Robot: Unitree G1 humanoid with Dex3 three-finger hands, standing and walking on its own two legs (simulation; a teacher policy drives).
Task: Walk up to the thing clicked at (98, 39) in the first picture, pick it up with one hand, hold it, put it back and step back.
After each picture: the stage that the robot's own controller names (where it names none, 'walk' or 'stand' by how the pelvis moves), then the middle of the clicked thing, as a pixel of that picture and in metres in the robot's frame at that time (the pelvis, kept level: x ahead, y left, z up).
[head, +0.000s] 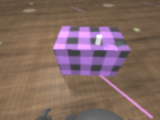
stand; (98, 40) +0.98 -0.09 -0.11
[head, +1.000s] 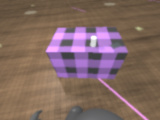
walk; (93, 41) +0.90 +0.03 -0.09
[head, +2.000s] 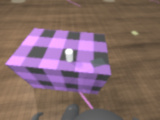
walk; (69, 55) +0.55 +0.24 -0.08
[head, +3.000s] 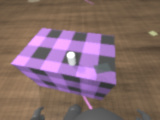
stand; (71, 59) +0.51 +0.19 -0.07
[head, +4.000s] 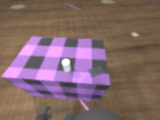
stand; (66, 65) +0.48 +0.22 -0.11
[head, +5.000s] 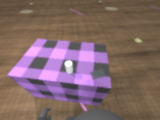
stand; (69, 67) +0.49 +0.21 -0.11
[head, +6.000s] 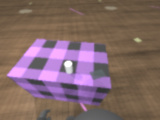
stand; (68, 67) +0.49 +0.20 -0.11
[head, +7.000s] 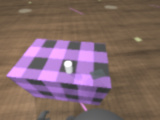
stand; (68, 67) +0.49 +0.20 -0.11
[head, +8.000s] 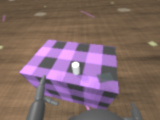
rise first; (75, 68) +0.49 +0.17 -0.11
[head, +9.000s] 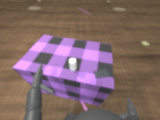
go down; (72, 64) +0.52 +0.16 -0.10
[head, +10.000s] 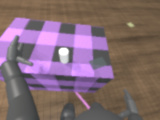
go down; (64, 56) +0.50 +0.16 -0.03
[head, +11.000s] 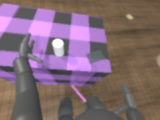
close in; (58, 48) +0.52 +0.17 -0.01
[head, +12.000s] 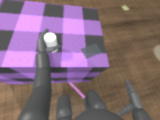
close; (51, 43) +0.53 +0.17 +0.02
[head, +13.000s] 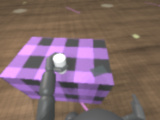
lift; (60, 64) +0.36 +0.18 +0.13
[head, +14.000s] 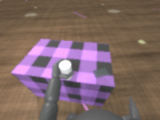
hold; (66, 70) +0.32 +0.16 +0.11
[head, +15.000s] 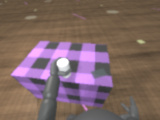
hold; (64, 68) +0.33 +0.17 +0.12
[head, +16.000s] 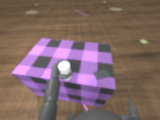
hold; (65, 71) +0.32 +0.17 +0.09
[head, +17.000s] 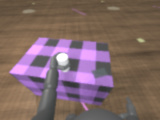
crouch; (63, 63) +0.38 +0.18 +0.10
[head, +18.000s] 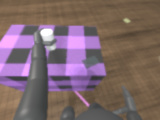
lower; (49, 40) +0.53 +0.20 +0.12
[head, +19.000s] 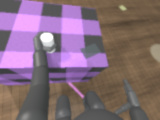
lower; (48, 43) +0.53 +0.18 +0.02
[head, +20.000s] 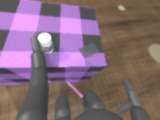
lower; (46, 43) +0.53 +0.19 +0.02
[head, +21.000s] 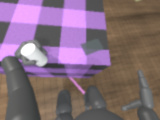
crouch; (35, 55) +0.42 +0.23 +0.05
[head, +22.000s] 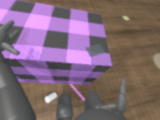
go down; (51, 97) +0.26 +0.26 -0.56
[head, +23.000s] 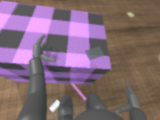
lower; (55, 105) +0.15 +0.25 -0.63
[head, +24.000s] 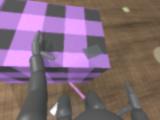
withdraw; (56, 108) +0.11 +0.21 -0.62
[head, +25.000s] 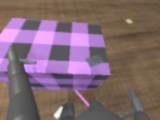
sink last; (59, 112) +0.12 +0.23 -0.67
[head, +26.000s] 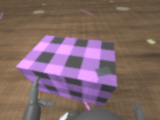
stand; (65, 117) +0.16 +0.28 -0.70
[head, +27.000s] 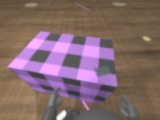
stand; (61, 115) +0.15 +0.29 -0.69
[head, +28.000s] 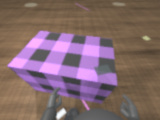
stand; (61, 113) +0.17 +0.30 -0.68
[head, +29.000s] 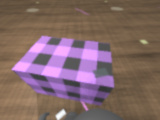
stand; (60, 114) +0.18 +0.31 -0.73
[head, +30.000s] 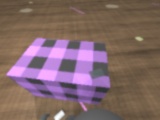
stand; (59, 115) +0.16 +0.34 -0.75
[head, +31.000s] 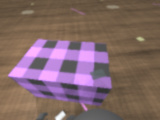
stand; (60, 116) +0.16 +0.34 -0.74
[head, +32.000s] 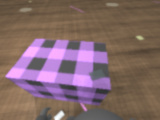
stand; (59, 115) +0.15 +0.35 -0.75
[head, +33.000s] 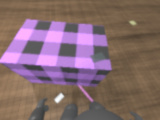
walk; (59, 97) +0.23 +0.30 -0.73
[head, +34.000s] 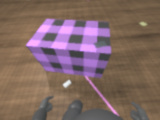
walk; (67, 83) +0.50 +0.33 -0.73
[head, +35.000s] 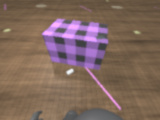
stand; (70, 71) +0.85 +0.31 -0.73
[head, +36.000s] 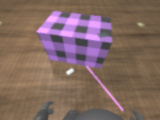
stand; (69, 71) +0.73 +0.26 -0.74
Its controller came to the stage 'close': yes
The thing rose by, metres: 0.22
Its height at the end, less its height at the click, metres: -0.64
